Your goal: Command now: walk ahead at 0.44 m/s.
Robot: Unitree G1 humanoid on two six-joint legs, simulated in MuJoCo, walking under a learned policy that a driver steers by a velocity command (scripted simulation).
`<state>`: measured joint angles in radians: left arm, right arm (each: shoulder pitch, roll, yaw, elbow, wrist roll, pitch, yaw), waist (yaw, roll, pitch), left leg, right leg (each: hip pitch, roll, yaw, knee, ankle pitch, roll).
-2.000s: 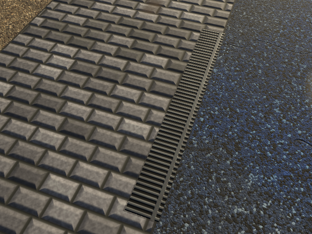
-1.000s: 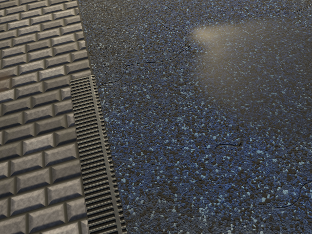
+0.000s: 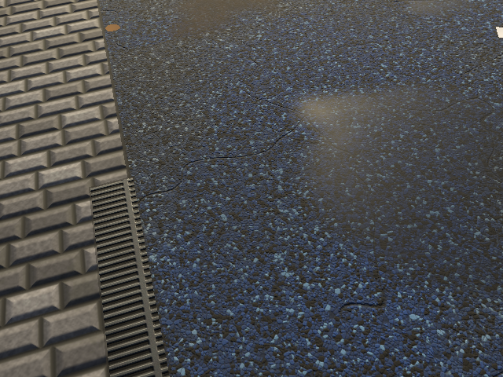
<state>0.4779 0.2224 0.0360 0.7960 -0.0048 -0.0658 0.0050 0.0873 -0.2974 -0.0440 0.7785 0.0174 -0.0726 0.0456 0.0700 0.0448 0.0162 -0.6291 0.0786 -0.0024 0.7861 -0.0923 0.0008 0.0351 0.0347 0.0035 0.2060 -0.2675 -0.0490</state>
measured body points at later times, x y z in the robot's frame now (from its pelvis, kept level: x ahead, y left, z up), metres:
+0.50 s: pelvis +0.29 +0.06 +0.00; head +0.32 +0.08 +0.45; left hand +0.45 +0.35 -0.08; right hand +0.37 -0.21 -0.12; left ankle +0.26 +0.13 -0.75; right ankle +0.48 -0.10 -0.68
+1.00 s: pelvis +0.56 +0.08 +0.00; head +0.59 +0.09 +0.45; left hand +0.47 +0.36 -0.12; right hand +0.85 -0.08 -0.09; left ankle +0.61 +0.28 -0.68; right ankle +0.57 -0.04 -0.75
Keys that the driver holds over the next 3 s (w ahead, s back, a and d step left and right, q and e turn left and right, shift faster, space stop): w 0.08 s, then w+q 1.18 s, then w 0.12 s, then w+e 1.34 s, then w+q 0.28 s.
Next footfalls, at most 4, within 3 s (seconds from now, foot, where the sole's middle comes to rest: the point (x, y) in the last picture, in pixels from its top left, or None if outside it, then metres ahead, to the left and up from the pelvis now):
0.18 left None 0.30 0.13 -0.78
0.68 right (303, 334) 0.60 -0.03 -0.78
1.20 left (180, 285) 0.74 0.34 -0.78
1.74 right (188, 188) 1.11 0.37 -0.78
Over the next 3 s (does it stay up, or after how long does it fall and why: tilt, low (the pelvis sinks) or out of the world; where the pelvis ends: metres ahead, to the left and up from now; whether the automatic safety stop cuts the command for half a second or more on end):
stays up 1.55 0.54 0.00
